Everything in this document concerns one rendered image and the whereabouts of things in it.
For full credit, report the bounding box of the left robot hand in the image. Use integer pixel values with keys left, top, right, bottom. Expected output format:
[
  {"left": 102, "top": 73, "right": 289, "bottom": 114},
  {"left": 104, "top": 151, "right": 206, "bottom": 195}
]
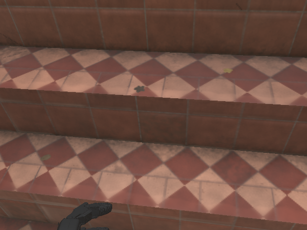
[{"left": 57, "top": 202, "right": 112, "bottom": 230}]

